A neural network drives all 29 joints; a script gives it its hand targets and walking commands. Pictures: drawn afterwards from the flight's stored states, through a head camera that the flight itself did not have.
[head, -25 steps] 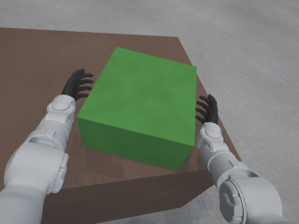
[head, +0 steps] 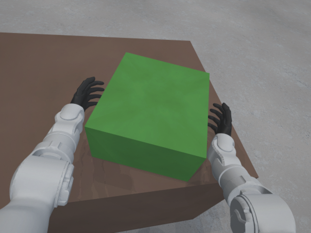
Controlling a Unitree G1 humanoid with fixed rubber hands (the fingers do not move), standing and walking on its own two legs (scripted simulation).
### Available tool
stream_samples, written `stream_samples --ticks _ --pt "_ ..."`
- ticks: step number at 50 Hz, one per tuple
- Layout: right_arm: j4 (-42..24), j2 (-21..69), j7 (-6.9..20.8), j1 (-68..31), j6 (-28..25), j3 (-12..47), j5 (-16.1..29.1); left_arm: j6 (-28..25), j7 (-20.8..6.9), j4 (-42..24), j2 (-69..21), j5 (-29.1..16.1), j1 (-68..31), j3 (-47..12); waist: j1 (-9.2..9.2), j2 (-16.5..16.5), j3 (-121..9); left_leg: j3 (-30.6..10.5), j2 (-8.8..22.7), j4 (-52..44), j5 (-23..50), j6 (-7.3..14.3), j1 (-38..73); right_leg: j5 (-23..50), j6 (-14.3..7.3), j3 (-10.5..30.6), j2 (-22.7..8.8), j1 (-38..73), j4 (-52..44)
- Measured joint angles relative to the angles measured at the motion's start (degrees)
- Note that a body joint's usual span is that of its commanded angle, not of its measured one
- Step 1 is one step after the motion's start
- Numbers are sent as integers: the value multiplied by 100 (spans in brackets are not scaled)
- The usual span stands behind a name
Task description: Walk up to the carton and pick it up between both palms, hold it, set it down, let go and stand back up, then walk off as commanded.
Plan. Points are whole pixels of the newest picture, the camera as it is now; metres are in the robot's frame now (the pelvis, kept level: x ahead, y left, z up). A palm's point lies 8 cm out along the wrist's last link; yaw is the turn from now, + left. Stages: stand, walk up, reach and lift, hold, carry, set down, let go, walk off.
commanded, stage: reach and lift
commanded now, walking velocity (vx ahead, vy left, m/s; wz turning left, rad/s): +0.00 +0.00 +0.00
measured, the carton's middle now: (154, 112) +0.49 -0.04 +0.01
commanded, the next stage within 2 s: none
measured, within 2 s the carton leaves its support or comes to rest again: leaves its support in 0.64 s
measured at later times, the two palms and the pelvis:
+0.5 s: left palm (79, 105) +0.47 +0.17 +0.06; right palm (221, 132) +0.37 -0.20 +0.06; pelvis +0.00 +0.00 +0.01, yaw +0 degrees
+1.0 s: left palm (83, 101) +0.45 +0.15 +0.09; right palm (227, 132) +0.36 -0.21 +0.07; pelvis +0.02 -0.01 +0.03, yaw +1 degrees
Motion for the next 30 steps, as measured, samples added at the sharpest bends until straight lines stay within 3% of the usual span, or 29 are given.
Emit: stream_samples --ticks 18,30 --pt "-266 19 -16 198 -38 -50 -113 70 -55 -249 -85 195 109 295 124 -70 105 36 11 -201 72 -7 178 86 -2 31 9 163 -202" --pt "-623 85 51 533 -217 -238 -385 202 -130 -1077 -216 576 583 500 210 -41 266 18 0 -463 146 -46 531 212 -4 6 6 579 -583"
